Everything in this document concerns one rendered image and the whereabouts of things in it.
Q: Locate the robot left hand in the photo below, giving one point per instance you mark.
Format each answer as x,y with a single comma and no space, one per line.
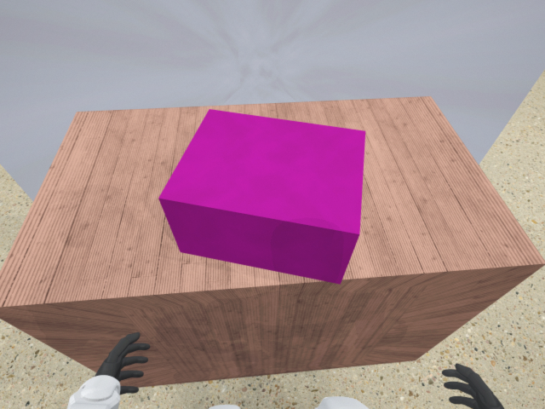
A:
116,360

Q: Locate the robot right hand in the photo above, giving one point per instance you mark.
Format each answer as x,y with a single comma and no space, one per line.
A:
483,397

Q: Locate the carton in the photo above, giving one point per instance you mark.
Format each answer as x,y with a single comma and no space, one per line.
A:
269,193

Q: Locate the left robot forearm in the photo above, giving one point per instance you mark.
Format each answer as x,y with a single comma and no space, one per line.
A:
100,392

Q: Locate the pedestal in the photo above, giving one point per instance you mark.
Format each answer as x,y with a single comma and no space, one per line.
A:
95,259

